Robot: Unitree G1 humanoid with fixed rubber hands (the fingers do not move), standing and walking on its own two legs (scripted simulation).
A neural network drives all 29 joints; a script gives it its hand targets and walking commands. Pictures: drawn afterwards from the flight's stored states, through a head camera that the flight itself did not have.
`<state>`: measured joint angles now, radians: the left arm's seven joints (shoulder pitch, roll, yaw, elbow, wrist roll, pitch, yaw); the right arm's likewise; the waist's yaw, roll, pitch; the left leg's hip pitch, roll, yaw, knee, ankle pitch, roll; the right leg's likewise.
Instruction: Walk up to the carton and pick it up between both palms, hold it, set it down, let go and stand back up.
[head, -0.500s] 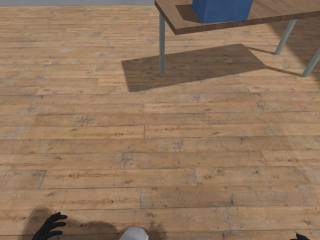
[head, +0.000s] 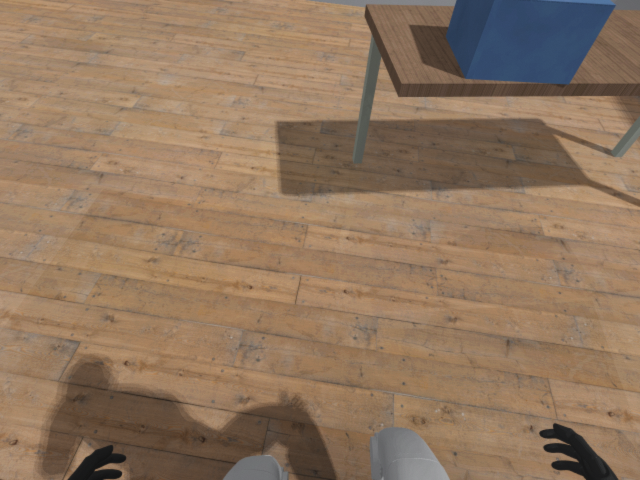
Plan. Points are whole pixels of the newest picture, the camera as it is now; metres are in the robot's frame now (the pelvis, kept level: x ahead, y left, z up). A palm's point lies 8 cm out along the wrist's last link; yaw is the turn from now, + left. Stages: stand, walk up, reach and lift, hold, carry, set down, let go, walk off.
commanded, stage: walk up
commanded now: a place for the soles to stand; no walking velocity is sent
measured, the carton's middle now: (518, 23) +1.23 -0.52 +0.03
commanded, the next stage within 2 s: none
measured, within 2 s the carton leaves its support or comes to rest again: neither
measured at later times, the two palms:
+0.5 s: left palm (205, 387) +0.22 +0.17 -0.04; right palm out of the picture +0.31 -0.46 -0.06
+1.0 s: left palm (302, 256) +0.46 +0.06 -0.07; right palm out of the picture +0.42 -0.61 -0.03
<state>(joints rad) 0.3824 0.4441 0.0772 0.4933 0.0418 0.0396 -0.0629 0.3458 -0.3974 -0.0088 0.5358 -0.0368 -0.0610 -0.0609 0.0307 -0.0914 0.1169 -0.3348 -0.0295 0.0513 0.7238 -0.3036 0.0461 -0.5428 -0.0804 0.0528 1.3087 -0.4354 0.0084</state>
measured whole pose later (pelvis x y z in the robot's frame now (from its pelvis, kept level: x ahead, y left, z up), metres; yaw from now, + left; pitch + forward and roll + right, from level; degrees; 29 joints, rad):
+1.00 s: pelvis +0.34 -0.27 +0.00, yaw +4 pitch -5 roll +1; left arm 0.31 0.49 0.09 0.48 0.03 0.06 -0.11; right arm 0.46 -0.50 -0.06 0.53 -0.04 -0.07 -0.06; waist -0.03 -0.11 0.11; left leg -0.18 0.14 0.03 0.73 -0.45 -0.06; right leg -0.53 -0.15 0.02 0.85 -0.26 -0.02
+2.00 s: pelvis +0.67 -0.50 +0.00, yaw +7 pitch -5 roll -1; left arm 0.39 0.51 0.07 0.54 0.01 0.02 -0.03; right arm 0.31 -0.46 -0.03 0.55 0.00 -0.03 -0.02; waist 0.07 -0.02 0.12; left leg -0.43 0.02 0.08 0.84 -0.38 0.04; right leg -0.29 -0.05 -0.10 0.75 -0.37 -0.01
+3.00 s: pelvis +0.75 -0.54 +0.03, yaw +5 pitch -2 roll +0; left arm 0.09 0.41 0.02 0.99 -0.02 -0.01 0.00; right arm 0.11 -0.38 -0.02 1.04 0.02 -0.01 0.01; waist -0.01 -0.03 0.08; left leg -0.17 0.08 0.07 0.39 -0.18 -0.04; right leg -0.13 -0.01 0.04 0.39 -0.22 0.03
